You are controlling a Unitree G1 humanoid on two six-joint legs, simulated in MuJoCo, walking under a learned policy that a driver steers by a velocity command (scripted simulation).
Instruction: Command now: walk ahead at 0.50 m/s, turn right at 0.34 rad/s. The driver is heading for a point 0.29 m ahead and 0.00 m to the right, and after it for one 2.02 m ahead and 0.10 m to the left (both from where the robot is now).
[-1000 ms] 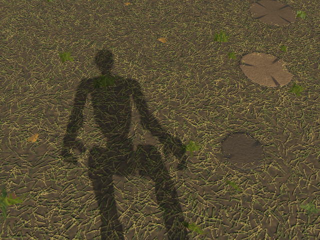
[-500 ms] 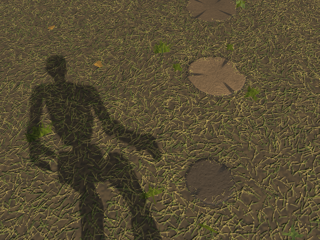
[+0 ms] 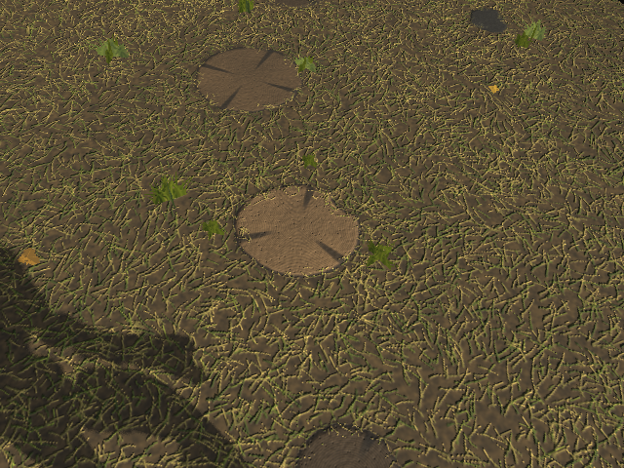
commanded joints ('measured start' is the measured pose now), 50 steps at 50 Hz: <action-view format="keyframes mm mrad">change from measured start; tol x32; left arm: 1 -21 29 7 -84 7 -12 -4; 50 52 62 7 77 12 -49 0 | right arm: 1 10 -130 -30 -25 10 -19 2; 50 -41 -118 -10 12 2 4 18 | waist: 1 8 143 -7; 17 95 -255 -364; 50 30 144 -49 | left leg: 1 123 273 -269 -246 98 188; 15 170 224 -25 117 545 74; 17 -388 -2 -30 745 -383 -22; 19 -554 93 -122 859 -310 -1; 39 -337 89 -56 97 140 16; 42 213 110 -78 110 164 107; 44 666 419 -790 -85 -124 309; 50 80 254 -306 -245 77 203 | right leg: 1 -160 -67 28 -107 49 8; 15 377 22 -120 -663 274 -95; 17 882 -372 580 -775 89 -313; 25 362 -204 151 -984 383 -245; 41 556 -185 -28 -684 799 -121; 44 -160 75 23 106 -222 -2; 50 -85 -120 -8 -33 79 -5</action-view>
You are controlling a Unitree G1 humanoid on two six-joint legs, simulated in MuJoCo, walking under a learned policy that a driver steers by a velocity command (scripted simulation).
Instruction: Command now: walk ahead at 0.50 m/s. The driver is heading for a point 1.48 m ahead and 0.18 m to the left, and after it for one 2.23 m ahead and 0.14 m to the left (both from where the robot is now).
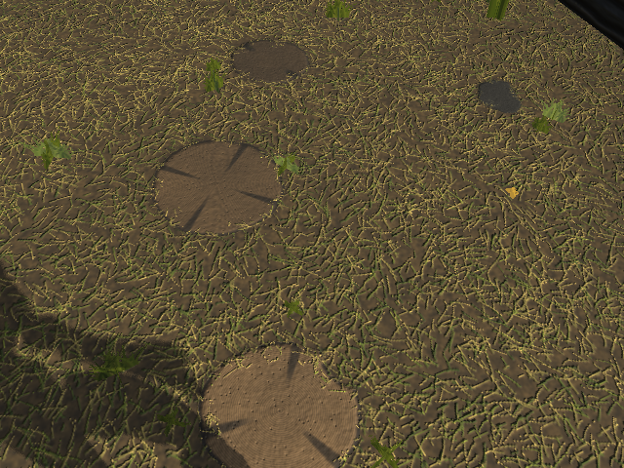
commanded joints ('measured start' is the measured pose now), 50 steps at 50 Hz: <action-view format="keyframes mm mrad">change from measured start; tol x16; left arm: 1 39 63 21 -51 9 7 7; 14 -324 46 3 -161 2 -20 -38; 19 144 217 71 -45 18 -20 -22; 30 -148 92 18 -18 35 -22 -12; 50 -60 68 -5 158 24 77 30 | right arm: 1 -10 -116 -26 -43 -1 -26 -2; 17 129 -203 -54 70 29 29 -45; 20 270 -12 10 35 3 11 -39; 50 -119 -89 -22 80 3 54 -45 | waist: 1 24 122 -49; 14 -68 92 44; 18 92 91 -146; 20 63 -304 -393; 24 32 -2 -119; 50 24 80 -112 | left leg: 1 107 261 -276 -283 93 179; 14 329 295 -142 -242 209 124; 18 296 224 -74 119 563 58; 19 88 156 -25 445 272 19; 20 -288 -35 -60 745 -397 -41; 22 -407 51 -161 859 -380 -36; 38 28 96 -69 73 92 -62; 41 263 236 -209 25 547 46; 44 131 168 -180 -2 233 34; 50 168 133 -138 46 385 21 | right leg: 1 -128 -77 37 -42 90 17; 9 -140 -35 -15 -495 451 42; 15 -145 -6 -8 -619 319 -11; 18 277 49 -62 -651 292 -79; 20 847 -329 617 -741 204 -302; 24 453 -213 241 -793 753 -218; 29 257 -146 52 -861 926 -218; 37 290 -138 35 -829 645 -175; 42 203 46 -36 -707 60 6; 50 284 22 -28 -718 244 10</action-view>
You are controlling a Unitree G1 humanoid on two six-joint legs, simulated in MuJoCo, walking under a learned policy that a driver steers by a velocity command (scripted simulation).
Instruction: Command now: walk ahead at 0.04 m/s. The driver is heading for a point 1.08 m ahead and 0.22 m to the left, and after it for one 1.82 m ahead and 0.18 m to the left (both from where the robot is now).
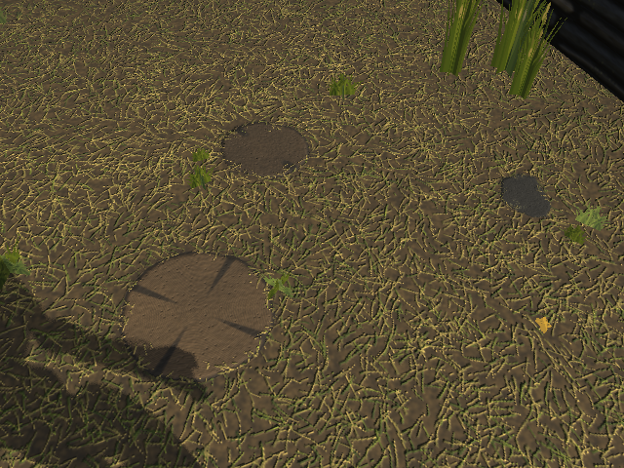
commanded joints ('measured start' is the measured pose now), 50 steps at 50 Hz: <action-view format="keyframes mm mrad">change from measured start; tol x32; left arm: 1 45 115 25 -4 -4 0 7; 35 383 -45 2 45 -17 -95 -12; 50 -98 60 70 -107 -17 -87 -13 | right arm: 1 -7 -128 -26 -18 3 -12 -5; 27 -274 -31 -4 -126 31 -72 63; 34 283 -260 -101 4 31 -39 20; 50 190 -155 -33 48 6 -88 -6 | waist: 1 -1 52 -105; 29 13 -131 119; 35 -121 313 -395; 50 -40 56 56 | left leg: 1 195 85 -91 -24 431 75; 9 82 113 -205 -145 -456 135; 13 115 224 -405 -222 -408 209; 17 -327 -54 69 240 -6 29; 21 -741 64 6 563 -303 19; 33 355 -34 75 80 103 124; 35 736 391 -724 -177 -254 327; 40 109 227 -292 -355 -94 194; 50 161 195 -122 -439 48 199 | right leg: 1 -58 -49 40 -47 251 -10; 9 -211 -21 10 31 -207 -57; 21 475 -372 396 -176 487 -238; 28 27 -228 115 -368 459 -157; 32 132 -234 44 -39 972 -92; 36 -521 1 188 923 -215 -33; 50 -577 -151 81 305 408 11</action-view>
